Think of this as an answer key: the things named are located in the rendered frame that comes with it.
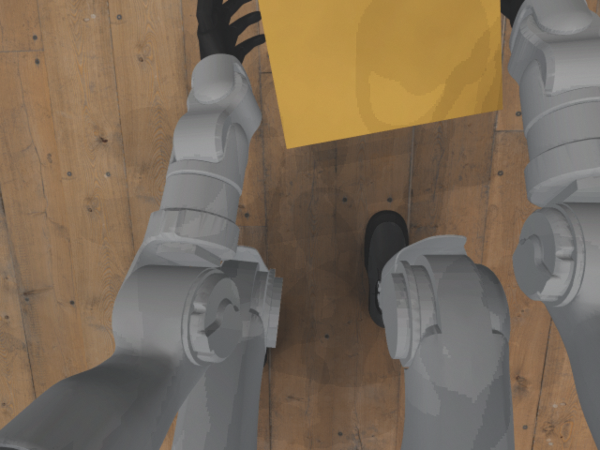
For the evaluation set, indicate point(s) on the carton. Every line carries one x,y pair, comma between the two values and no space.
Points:
346,68

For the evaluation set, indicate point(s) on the left robot forearm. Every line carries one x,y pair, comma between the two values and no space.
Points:
195,224

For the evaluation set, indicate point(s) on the right robot forearm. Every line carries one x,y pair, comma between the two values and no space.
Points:
555,60

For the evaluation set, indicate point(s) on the right robot hand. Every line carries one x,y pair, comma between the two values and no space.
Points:
509,8

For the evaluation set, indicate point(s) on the robot right foot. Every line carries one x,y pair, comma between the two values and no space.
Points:
386,234

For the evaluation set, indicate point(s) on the left robot upper arm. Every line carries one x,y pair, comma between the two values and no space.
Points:
169,323

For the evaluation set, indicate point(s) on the left robot hand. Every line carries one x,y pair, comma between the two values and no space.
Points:
214,33

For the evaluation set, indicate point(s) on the right robot upper arm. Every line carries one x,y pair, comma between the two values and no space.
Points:
557,262

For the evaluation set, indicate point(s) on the robot left shin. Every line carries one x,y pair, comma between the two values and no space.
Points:
248,254

